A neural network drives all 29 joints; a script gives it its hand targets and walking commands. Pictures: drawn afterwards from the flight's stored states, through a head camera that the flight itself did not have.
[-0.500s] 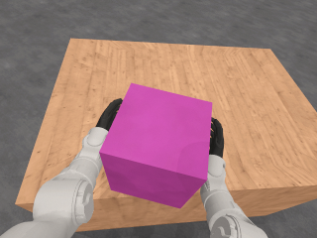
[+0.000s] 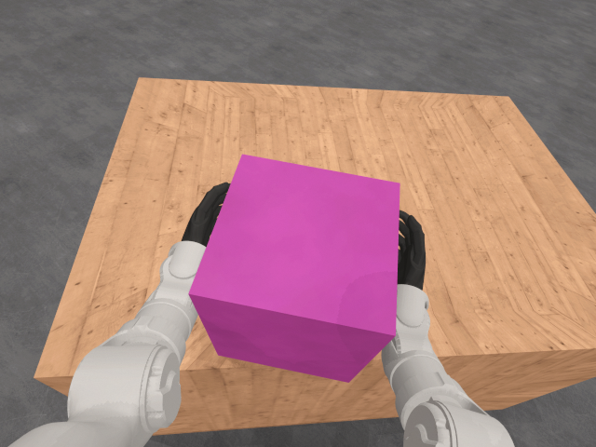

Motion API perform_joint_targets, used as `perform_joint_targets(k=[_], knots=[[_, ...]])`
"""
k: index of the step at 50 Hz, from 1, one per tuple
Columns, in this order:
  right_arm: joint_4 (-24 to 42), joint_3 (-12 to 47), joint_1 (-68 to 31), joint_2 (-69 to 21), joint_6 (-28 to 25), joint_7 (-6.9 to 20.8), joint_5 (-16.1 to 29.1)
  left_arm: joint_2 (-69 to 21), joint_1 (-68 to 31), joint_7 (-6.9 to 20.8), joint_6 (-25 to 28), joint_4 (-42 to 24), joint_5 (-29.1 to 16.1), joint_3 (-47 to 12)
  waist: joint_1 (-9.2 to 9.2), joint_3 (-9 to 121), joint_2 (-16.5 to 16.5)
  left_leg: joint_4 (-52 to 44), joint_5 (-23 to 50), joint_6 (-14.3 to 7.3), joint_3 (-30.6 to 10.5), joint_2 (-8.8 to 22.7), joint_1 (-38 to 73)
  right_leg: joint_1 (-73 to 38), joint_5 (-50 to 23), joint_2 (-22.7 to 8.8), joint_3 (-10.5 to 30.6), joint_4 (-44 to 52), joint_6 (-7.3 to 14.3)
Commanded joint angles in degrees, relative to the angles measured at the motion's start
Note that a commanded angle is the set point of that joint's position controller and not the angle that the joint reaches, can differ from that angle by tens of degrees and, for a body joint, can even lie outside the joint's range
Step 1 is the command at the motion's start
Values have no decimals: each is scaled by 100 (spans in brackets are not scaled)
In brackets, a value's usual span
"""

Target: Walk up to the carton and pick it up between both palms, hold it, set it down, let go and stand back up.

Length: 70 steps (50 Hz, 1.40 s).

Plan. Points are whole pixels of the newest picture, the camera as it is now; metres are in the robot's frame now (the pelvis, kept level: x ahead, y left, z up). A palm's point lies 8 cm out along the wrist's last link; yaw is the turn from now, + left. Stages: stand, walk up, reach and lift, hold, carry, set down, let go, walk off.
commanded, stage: reach and lift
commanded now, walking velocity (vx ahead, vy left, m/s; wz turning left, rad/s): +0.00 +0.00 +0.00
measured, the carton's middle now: (299, 277) +0.34 -0.01 +0.01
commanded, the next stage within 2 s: none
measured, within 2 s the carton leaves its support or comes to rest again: neither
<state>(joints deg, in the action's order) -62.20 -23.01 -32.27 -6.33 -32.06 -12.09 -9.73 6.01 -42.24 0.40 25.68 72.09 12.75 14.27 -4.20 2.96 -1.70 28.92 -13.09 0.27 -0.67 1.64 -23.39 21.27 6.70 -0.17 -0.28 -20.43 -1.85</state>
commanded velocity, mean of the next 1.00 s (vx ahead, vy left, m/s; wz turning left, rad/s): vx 0.00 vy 0.00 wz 0.00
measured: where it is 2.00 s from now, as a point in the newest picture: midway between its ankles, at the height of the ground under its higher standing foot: outside the picture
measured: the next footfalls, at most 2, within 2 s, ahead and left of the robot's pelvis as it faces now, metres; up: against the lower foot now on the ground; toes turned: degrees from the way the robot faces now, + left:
none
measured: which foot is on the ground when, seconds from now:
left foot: down 0.00-1.00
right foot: down 0.00-1.00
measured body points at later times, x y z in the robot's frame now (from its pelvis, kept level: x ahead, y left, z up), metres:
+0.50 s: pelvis +0.03 +0.00 +0.01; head +0.02 +0.03 +0.46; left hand +0.43 +0.14 +0.10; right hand +0.39 -0.16 +0.10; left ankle +0.01 +0.11 -0.74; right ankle +0.03 -0.15 -0.74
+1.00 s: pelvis +0.01 -0.01 +0.01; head -0.03 +0.02 +0.46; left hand +0.40 +0.13 +0.17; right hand +0.38 -0.17 +0.16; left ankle +0.01 +0.11 -0.74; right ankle +0.03 -0.15 -0.74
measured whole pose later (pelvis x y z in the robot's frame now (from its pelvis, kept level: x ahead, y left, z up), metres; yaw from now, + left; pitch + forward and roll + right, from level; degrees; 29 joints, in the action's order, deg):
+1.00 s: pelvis +0.01 -0.01 +0.01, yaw +0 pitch -5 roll -2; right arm -34.8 -5.1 -33.9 1.6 11.0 -11.7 7.3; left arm 1.3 -33.9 -1.4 -26.0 23.6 11.1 10.8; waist -4.2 1.7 -1.7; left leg 21.6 -12.4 0.3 -0.7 1.6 -4.2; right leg 2.5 6.6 -0.2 -0.3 -14.2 -1.7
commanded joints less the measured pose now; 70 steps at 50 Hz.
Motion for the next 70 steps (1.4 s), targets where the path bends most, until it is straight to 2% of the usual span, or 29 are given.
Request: perform_joint_targets(k=[1, 4, 6, 7, 8, 9, 10, 13, 15, 16, 17, 20, 22, 23, 25, 26, 29, 33, 35, 38, 41, 42, 44, 45, 47, 49, 53, 55, 70], knots=[[490, 2828, -3175, -3742, 228, 833, -462, -4152, -3146, 356, 236, -1210, -370, -1868, 211, 2811, 433, -682, 1118, 196, 415, -260, 1024, -1229, -346, 213, -202, 396, 295], [995, 3378, -3231, -4084, 494, 801, -37, -4321, -3330, 340, 193, -1620, -646, -2264, 197, 3320, 457, -537, 1468, 182, 364, -248, 983, -1459, -756, 191, -69, 293, 298], [1672, 3748, -3267, -4140, 570, 789, 205, -4560, -3468, 339, 159, -2170, -894, -2604, 139, 3916, 558, -481, 1912, 215, 322, -273, 1234, -1672, -1241, 233, -97, 262, 298], [2053, 4032, -3335, -4137, 607, 806, 347, -4568, -3383, 304, 149, -2396, -914, -2672, 210, 4139, 628, -392, 2231, 254, 326, -296, 1331, -1747, -1539, 276, -64, 194, 289], [2046, 4075, -3121, -3991, 733, 778, 361, -4549, -3304, 309, 138, -2511, -975, -2765, 73, 4143, 585, -369, 2285, 299, 248, -298, 1373, -1759, -1629, 303, -107, 215, 303], [2003, 4232, -2836, -3956, 919, 762, 484, -4553, -3218, 308, 19, -2745, -941, -2886, 68, 4058, 740, -382, 2559, 335, 236, -299, 1582, -1803, -1802, 315, -86, 241, 299], [1837, 4223, -2769, -3896, 1110, 744, 568, -4480, -3169, 325, -143, -2676, -844, -2791, 62, 3625, 717, -432, 2333, 338, 216, -319, 1465, -1820, -1615, 293, -54, 274, 271], [2374, 4537, -2816, -3748, 1615, 669, 938, -4534, -2707, 376, -717, -2758, -865, -2798, 75, 2965, 425, -675, 2175, 225, 206, -357, 1523, -2112, -1450, 270, -33, 483, 231], [2987, 4729, -2958, -3805, 1827, 623, 1090, -4669, -3155, 355, -900, -3707, -1103, -3209, -74, 3233, 499, -649, 2514, 297, 136, -388, 1720, -2268, -1811, 291, -90, 446, 211], [3075, 4697, -3027, -3753, 1977, 593, 1160, -4683, -2980, 340, -1119, -3661, -997, -3130, -57, 3067, 523, -685, 2465, 272, 151, -382, 1664, -2291, -1820, 265, -30, 456, 197], [3384, 4898, -2913, -3803, 2082, 598, 1238, -4675, -2998, 341, -1270, -4185, -1070, -3299, -39, 3271, 548, -703, 2683, 291, 158, -401, 1811, -2406, -2072, 280, -48, 440, 169], [3353, 4918, -2372, -3385, 2650, 566, 1399, -4650, -2160, 417, -2070, -4229, -838, -3170, -121, 2328, 463, -800, 2601, 322, 88, -375, 1980, -2436, -1761, 307, -152, 589, 156], [4065, 4988, -2631, -3315, 2769, 479, 1532, -4640, -2362, 440, -2465, -4953, -1002, -3441, -233, 2578, 530, -715, 3106, 414, 61, -406, 2216, -2466, -2146, 328, -198, 543, 116], [4059, 5004, -2480, -3356, 2941, 466, 1641, -4673, -2437, 456, -2655, -5295, -1013, -3545, -244, 2486, 555, -681, 3094, 440, 54, -350, 2371, -2425, -2016, 357, -210, 556, 109], [4267, 4979, -2481, -3197, 3144, 427, 1716, -4618, -2020, 506, -3096, -5352, -905, -3445, -220, 2207, 477, -697, 3125, 439, 15, -362, 2402, -2487, -1945, 387, -254, 570, 87], [4659, 5080, -2610, -3082, 3220, 448, 1845, -4592, -2139, 508, -3248, -5771, -982, -3466, -183, 2304, 442, -670, 3086, 421, 19, -341, 2452, -2490, -1833, 375, -247, 562, 87], [4468, 4755, -2605, -2653, 3502, 500, 1788, -4532, -1776, 575, -3839, -5586, -662, -3138, -232, 1518, 393, -857, 2482, 387, -5, -342, 2432, -2315, -1132, 386, -337, 672, 98], [4979, 4758, -3725, -2603, 3565, 650, 1959, -4613, -2214, 532, -4247, -5884, -571, -3016, 44, 1508, 316, -1053, 1874, 277, 28, -333, 2263, -2326, -648, 406, -373, 627, 126], [4691, 4498, -4029, -2427, 3649, 723, 1902, -4600, -2170, 570, -4492, -5444, -368, -2612, 138, 1008, 222, -1231, 1299, 199, 60, -325, 2080, -2264, -217, 387, -405, 693, 150], [4309, 4242, -4261, -2436, 3781, 878, 1827, -4682, -2512, 565, -4685, -5427, -265, -2399, 252, 887, 198, -1449, 604, 94, 94, -310, 1868, -2347, 178, 339, -404, 700, 170], [4021, 4066, -4278, -2466, 3861, 963, 1859, -4745, -2489, 609, -4803, -5410, -155, -2258, 208, 953, 202, -1452, 654, 104, 100, -318, 1965, -2376, 147, 380, -446, 681, 165], [4037, 4170, -4374, -2524, 3861, 978, 1893, -4647, -2473, 600, -4851, -5411, -118, -2202, 279, 1030, 87, -1439, 776, 64, 132, -348, 1961, -2498, 24, 382, -428, 672, 137], [4085, 4226, -4451, -2637, 3884, 1011, 1973, -4741, -2651, 586, -4868, -5737, -210, -2359, 241, 1217, 216, -1427, 1022, 89, 154, -358, 2042, -2609, -207, 365, -456, 649, 116], [3856, 4104, -4261, -2508, 3958, 1011, 1977, -4692, -2429, 592, -4959, -5581, -136, -2257, 154, 1036, 252, -1406, 1143, 119, 141, -372, 2057, -2545, -262, 389, -497, 653, 136], [3655, 4027, -4117, -2527, 4031, 991, 1967, -4600, -2171, 671, -5095, -5339, 30, -1996, 192, 808, 227, -1432, 1001, 86, 171, -372, 2021, -2552, -122, 368, -447, 710, 135], [3840, 4078, -4257, -2532, 4042, 1006, 1997, -4573, -2264, 670, -5127, -5586, 27, -2047, 229, 1048, 81, -1413, 1183, 77, 189, -341, 2124, -2684, -263, 409, -451, 687, 130], [4037, 4366, -3978, -2457, 4096, 961, 2183, -4554, -1984, 625, -5263, -6030, -32, -2250, 133, 1359, 367, -1148, 2205, 202, 143, -372, 2491, -2761, -897, 442, -487, 622, 85], [4627, 4538, -4401, -2553, 4060, 923, 2284, -4549, -2071, 588, -5294, -6273, -178, -2427, 222, 1674, 156, -1084, 2427, 168, 156, -365, 2520, -2878, -1207, 490, -487, 570, 79], [4386, 4294, -4732, -2380, 4251, 918, 2333, -4574, -2667, 539, -5530, -6293, -275, -2512, 49, 1402, 297, -1105, 1888, 240, 79, -312, 2467, -2615, -565, 446, -529, 610, 91]])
